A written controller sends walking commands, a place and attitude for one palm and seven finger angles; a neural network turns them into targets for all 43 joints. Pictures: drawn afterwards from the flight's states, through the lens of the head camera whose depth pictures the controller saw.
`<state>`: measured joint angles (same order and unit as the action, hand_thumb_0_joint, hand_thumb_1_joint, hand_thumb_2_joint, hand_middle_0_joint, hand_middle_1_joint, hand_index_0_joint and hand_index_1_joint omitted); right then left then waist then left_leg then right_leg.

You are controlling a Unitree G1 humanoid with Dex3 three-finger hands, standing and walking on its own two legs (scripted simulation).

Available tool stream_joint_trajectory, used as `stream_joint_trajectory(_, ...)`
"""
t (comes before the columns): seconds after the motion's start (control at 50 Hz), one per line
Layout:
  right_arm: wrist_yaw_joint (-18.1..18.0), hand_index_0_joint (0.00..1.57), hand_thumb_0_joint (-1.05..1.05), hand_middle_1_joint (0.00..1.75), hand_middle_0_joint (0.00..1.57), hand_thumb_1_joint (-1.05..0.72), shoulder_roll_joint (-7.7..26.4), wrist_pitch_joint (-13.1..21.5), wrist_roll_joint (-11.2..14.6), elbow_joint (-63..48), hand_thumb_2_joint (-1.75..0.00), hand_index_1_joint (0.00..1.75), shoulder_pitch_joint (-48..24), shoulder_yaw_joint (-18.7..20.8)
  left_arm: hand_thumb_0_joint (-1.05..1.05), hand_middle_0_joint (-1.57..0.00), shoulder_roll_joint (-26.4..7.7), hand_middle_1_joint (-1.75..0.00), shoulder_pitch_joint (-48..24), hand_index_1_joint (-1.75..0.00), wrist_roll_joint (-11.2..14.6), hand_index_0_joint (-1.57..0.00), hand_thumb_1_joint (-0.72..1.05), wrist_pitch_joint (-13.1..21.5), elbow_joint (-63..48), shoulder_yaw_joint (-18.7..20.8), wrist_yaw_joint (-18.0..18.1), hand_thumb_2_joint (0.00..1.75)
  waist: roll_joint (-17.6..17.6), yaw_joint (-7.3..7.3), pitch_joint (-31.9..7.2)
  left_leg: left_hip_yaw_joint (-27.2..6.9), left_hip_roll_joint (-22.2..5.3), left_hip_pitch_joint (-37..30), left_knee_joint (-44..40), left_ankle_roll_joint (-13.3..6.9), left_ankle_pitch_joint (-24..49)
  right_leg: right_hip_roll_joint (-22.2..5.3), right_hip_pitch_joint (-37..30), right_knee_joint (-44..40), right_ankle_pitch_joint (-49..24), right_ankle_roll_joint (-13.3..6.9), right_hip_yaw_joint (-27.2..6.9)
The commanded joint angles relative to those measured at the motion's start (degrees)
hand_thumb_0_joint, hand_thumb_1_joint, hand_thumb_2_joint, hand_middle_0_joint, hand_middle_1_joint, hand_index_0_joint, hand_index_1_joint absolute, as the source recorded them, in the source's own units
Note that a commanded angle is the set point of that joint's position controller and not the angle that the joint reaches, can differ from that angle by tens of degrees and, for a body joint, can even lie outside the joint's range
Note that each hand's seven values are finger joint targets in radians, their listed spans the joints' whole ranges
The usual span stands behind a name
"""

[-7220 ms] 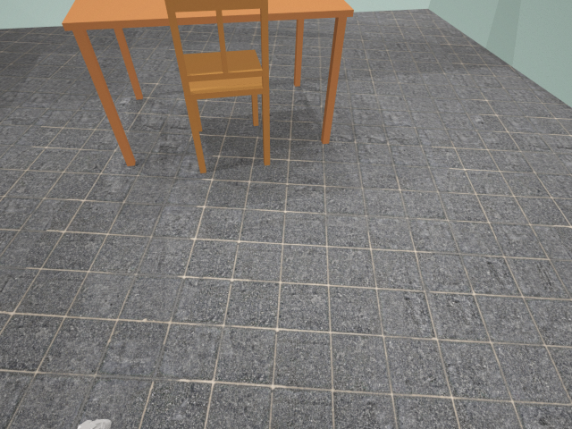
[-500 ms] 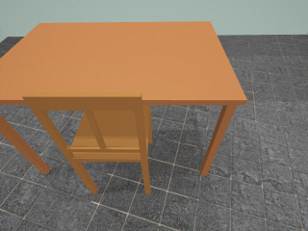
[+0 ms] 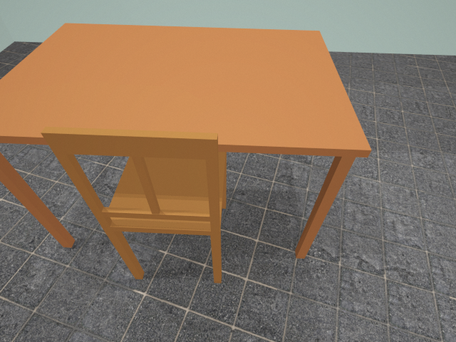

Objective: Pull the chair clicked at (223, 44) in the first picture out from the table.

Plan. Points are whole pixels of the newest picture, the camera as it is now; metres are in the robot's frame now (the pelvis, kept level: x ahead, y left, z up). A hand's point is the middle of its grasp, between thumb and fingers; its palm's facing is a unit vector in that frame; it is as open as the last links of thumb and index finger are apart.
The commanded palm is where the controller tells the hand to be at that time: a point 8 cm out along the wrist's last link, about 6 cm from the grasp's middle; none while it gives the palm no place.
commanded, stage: shuffle to correct the standing spot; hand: left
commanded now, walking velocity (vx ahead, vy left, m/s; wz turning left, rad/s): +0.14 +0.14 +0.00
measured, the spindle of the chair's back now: (147, 186) +0.50 +0.25 -0.10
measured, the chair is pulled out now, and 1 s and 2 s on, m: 0.00 0.00 0.00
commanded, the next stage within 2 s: come to a stop and stand still in 0.14 s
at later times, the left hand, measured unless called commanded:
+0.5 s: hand out of the picture +0.09 +0.21 -0.17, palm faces +0.02 -0.97 -0.24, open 7.4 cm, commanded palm none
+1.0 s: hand out of the picture +0.07 +0.24 -0.17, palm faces +0.02 -0.97 -0.26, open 7.4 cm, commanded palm none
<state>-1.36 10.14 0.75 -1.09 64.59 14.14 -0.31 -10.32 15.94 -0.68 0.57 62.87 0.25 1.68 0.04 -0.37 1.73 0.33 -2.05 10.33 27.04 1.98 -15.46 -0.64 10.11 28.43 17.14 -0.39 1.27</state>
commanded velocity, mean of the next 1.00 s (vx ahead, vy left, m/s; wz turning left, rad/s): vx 0.01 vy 0.01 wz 0.00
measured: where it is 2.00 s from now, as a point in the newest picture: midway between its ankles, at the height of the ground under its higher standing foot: outside the picture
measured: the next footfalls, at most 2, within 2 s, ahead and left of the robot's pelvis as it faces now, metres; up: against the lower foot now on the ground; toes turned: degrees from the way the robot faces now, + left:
right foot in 0.42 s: +0.08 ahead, -0.04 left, +0.00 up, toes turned -2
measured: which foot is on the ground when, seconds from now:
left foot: down 0.00-1.00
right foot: down 0.00-0.22, up 0.24-0.40, down 0.42-1.00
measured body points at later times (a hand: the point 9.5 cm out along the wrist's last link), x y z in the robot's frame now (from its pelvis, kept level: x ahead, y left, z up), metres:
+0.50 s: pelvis +0.05 +0.03 -0.01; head +0.07 +0.01 +0.44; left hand +0.09 +0.27 -0.15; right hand +0.00 -0.17 -0.18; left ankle -0.01 +0.14 -0.74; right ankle +0.05 -0.06 -0.74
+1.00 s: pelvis +0.02 +0.03 +0.00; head +0.03 +0.03 +0.45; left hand +0.07 +0.29 -0.15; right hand +0.09 -0.24 -0.14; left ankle -0.01 +0.14 -0.74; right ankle +0.05 -0.06 -0.74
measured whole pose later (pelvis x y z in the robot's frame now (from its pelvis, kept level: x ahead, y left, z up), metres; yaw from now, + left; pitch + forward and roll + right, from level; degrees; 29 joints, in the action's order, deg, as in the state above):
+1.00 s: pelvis +0.02 +0.03 +0.00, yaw +0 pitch -1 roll +0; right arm -1.4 15.3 0.3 -1.4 56.5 11.5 2.0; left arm -12.7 13.8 -0.5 0.2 57.0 0.0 2.2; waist 0.6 0.3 1.4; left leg 1.0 -0.2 9.9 30.9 -0.8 -19.7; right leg 0.6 14.7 29.7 13.8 -2.3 4.8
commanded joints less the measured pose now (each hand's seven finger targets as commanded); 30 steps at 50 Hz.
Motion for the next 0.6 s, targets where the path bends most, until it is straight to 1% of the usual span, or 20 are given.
stream_joint_trajectory(0.0,0.27,0.2,0.0,0.3,0.2,-0.9,4.26,-0.09,-0.07,-2.49,-0.9,0.3,3.38,0.7,0.0,-0.2,-8.37,-0.3,3.88,-0.3,-0.42,-0.2,0.9,0.57,-2.13,1.97,0.1,0.9,-3.82,-0.47,4.54,1.07,0.36,6.14,-0.11,-2.11,-3.72,-8.09,2.31,-9.49,6.7,-3.87,-9.17)
stream_joint_trajectory(0.08,0.58,0.2,0.0,0.3,0.2,-0.9,3.75,-0.11,-0.3,-4.01,-0.9,0.3,4.47,0.92,0.0,-0.2,-10.05,-0.3,5.05,-0.3,-0.64,-0.2,0.9,0.28,-3.39,3.27,0.11,0.9,-7.66,-0.65,5.75,3.23,1.13,8.46,5.1,-2.06,-5.99,-12.77,3.4,-11.82,10.02,-6.8,-13.44)
stream_joint_trajectory(0.12,0.59,0.2,0.0,0.3,0.2,-0.9,3.56,0.31,-0.21,-3.99,-0.9,0.3,6.51,0.9,0.0,-0.2,-9.7,-0.3,4.13,-0.3,-0.69,-0.2,0.9,0.19,-4.12,3.51,0.05,0.9,-5.21,0.28,5.74,2.92,1.03,5.05,1.78,-2.31,-3.75,-11.4,5.41,-7.89,6.21,-6.2,-10.39)
stream_joint_trajectory(0.14,0.6,0.2,0.0,0.3,0.2,-0.9,3.91,0.56,-0.2,-3.62,-0.9,0.3,8.23,0.96,0.0,-0.2,-8.92,-0.3,3.44,-0.3,-0.76,-0.2,0.9,0.02,-4.52,3.55,-0.06,0.9,-2.77,0.81,5.84,1.6,0.63,3.01,-0.51,-2.87,-0.89,-8.84,6.61,-4.08,5.4,-5.07,-7.21)
stream_joint_trajectory(0.16,0.58,0.2,0.0,0.3,0.2,-0.9,5.37,0.72,-0.3,-3.03,-0.9,0.3,10.12,1.18,0.0,-0.2,-7.48,-0.3,2.76,-0.3,-0.9,-0.2,0.9,-0.29,-5.19,3.27,-0.21,0.9,3.83,1.39,5.81,-2.52,-2.02,1.07,-3.1,-4.5,2.23,-4.99,8.6,1.27,7.5,-3.51,-2.57)
stream_joint_trajectory(0.18,0.35,0.2,0.0,0.3,0.2,-0.9,7.81,0.88,-0.54,-2.51,-0.9,0.3,12.67,1.6,0.0,-0.2,-5.47,-0.3,2.38,-0.3,-0.94,-0.2,0.9,-0.4,-5.68,2.96,-0.28,0.9,11.39,2.13,4.66,-9.89,-7.27,-1.65,-6.87,-7.59,3.86,-1.29,11.91,9.84,9.97,-1.93,3.2)
stream_joint_trajectory(0.2,-0.12,0.2,0.0,0.3,0.2,-0.9,8.81,0.86,-0.51,-2.44,-0.9,0.3,14.77,1.86,0.0,-0.2,-3.55,-0.3,0.76,-0.3,-1.06,-0.2,0.9,-0.17,-6.66,2.37,-0.25,0.9,15.34,2.73,5.5,-16.38,-11.4,-3.96,-10.43,-11.51,8.79,0.9,17.54,17.0,14.95,-1.28,5.45)
stream_joint_trajectory(0.22,-0.37,0.2,0.0,0.3,0.2,-0.9,7.94,1.01,-0.63,-2.44,-0.9,0.3,15.99,1.55,0.0,-0.2,-3.35,-0.3,-1.31,-0.3,-0.99,-0.2,0.9,0.2,-7.63,2.05,-0.17,0.9,13.41,3.29,5.98,-19.15,-13.11,-6.51,-10.35,-14.54,17.27,0.21,22.16,23.08,18.63,-1.88,3.73)
stream_joint_trajectory(0.26,-0.77,0.2,0.0,0.3,0.2,-0.9,5.97,1.48,-0.74,-2.78,-0.9,0.3,14.38,1.05,0.0,-0.2,-2.28,-0.3,-2.24,-0.3,-0.53,-0.2,0.9,0.7,-7.63,1.89,-0.25,0.9,7.41,2.23,4.55,-16.93,-14.15,-6.87,-6.97,-16.22,34.47,-2.07,21.77,25.32,17.25,-2.14,1.83)
stream_joint_trajectory(0.3,-1.2,0.2,0.0,0.3,0.2,-0.9,5.86,1.79,-0.66,-3.32,-0.9,0.3,11.18,0.75,0.0,-0.2,-0.86,-0.3,-0.82,-0.3,-0.01,-0.2,0.9,0.63,-6.62,1.63,-0.38,0.9,6.59,0.85,1.5,-10.78,-11.59,-4.13,-6.05,-13.83,40.15,-2.37,13.81,17.96,12.46,-1.3,1.9)
stream_joint_trajectory(0.32,-1.42,0.2,0.0,0.3,0.2,-0.9,5.7,1.88,-0.41,-3.36,-0.9,0.3,9.7,0.64,0.0,-0.2,-0.66,-0.3,0.8,-0.3,0.19,-0.2,0.9,0.52,-5.93,1.55,-0.31,0.9,6.95,-0.2,0.67,-9.04,-10.38,-2.74,-5.11,-12.43,40.52,-2.04,9.48,12.21,7.24,-0.92,2.14)
stream_joint_trajectory(0.36,-1.83,0.2,0.0,0.3,0.2,-0.9,4.96,2.03,0.21,-3.0,-0.9,0.3,7.89,0.66,0.0,-0.2,-1.9,-0.3,4.04,-0.3,0.37,-0.2,0.9,0.95,-4.16,1.75,-0.08,0.9,3.71,-1.87,-1.06,-6.71,-7.76,-0.86,-1.85,-8.34,37.32,-2.03,0.27,-2.12,-7.56,-0.77,1.0)
stream_joint_trajectory(0.38,-1.82,0.2,0.0,0.3,0.2,-0.9,4.16,2.3,0.6,-3.06,-0.9,0.3,8.25,0.64,0.0,-0.2,-4.57,-0.3,6.0,-0.3,0.34,-0.2,0.9,1.52,-3.21,2.1,0.23,0.9,-0.3,-1.81,-2.94,-4.75,-5.24,3.07,0.31,-5.5,28.61,-5.67,-6.67,-2.91,-22.07,-1.98,-4.5)
stream_joint_trajectory(0.4,-1.69,0.2,0.0,0.3,0.2,-0.9,3.74,2.19,0.92,-3.02,-0.9,0.3,8.46,0.76,0.0,-0.2,-6.58,-0.3,6.41,-0.3,0.52,-0.2,0.9,1.87,-2.45,2.07,0.38,0.9,-1.8,-1.0,-3.84,-3.0,-2.67,5.29,-1.11,-3.42,14.65,-11.1,-8.78,-0.86,-35.1,-4.69,-8.34)
stream_joint_trajectory(0.42,-1.49,0.2,0.0,0.3,0.2,-0.9,3.58,1.9,0.89,-2.58,-0.9,0.3,8.46,1.18,0.0,-0.2,-8.15,-0.3,4.63,-0.3,0.55,-0.2,0.9,1.81,-2.6,1.97,0.31,0.9,-0.89,-0.11,-2.39,-2.56,-0.97,4.75,-3.09,-2.75,7.78,-12.69,-6.61,0.05,-38.74,-5.93,-7.86)
stream_joint_trajectory(0.44,-1.49,0.2,0.0,0.3,0.2,-0.9,2.31,1.27,0.76,-1.74,-0.9,0.3,8.72,1.14,0.0,-0.2,-7.77,-0.3,3.06,-0.3,0.47,-0.2,0.9,1.84,-2.71,2.02,0.52,0.9,-6.97,0.37,-2.24,-1.87,-1.28,4.03,-2.77,-2.4,7.05,-11.67,-5.87,0.27,-39.93,-6.07,-7.61)
stream_joint_trajectory(0.46,-1.5,0.2,0.0,0.3,0.2,-0.9,1.56,0.9,0.79,-1.22,-0.9,0.3,9.24,1.15,0.0,-0.2,-6.57,-0.3,2.7,-0.3,0.42,-0.2,0.9,1.67,-2.67,1.7,0.74,0.9,-10.43,0.51,-2.09,-1.38,-1.35,3.5,-2.68,-2.31,7.33,-11.34,-5.74,0.1,-41.83,-5.98,-6.78)
stream_joint_trajectory(0.48,-1.39,0.2,0.0,0.3,0.2,-0.9,1.27,0.67,0.84,-0.89,-0.9,0.3,9.62,1.16,0.0,-0.2,-6.11,-0.3,2.06,-0.3,0.33,-0.2,0.9,1.44,-3.13,1.66,0.99,0.9,-10.8,0.53,-1.72,-0.78,-1.45,3.1,-2.92,-2.16,6.71,-11.4,-4.65,-0.42,-40.71,-5.59,-6.36)
stream_joint_trajectory(0.54,-1.42,0.2,0.0,0.3,0.2,-0.9,1.62,1.11,0.49,-0.16,-0.9,0.3,8.74,0.97,0.0,-0.2,-5.24,-0.3,0.58,-0.3,0.5,-0.2,0.9,1.05,-3.84,1.52,1.16,0.9,-1.07,0.29,-3.26,-2.49,-3.45,-1.0,-5.94,-2.68,19.33,-7.96,-3.61,0.73,-32.41,-3.73,-4.5)
stream_joint_trajectory(0.58,-1.47,0.2,0.0,0.3,0.2,-0.9,2.01,1.25,0.37,-0.11,-0.9,0.3,7.28,1.01,0.0,-0.2,-5.0,-0.3,-0.1,-0.3,0.43,-0.2,0.9,0.94,-3.99,1.61,1.19,0.9,1.19,-0.02,-2.1,-2.92,-4.24,-1.59,-6.23,-3.13,22.18,-6.58,-2.51,-0.39,-26.47,-2.98,-4.03)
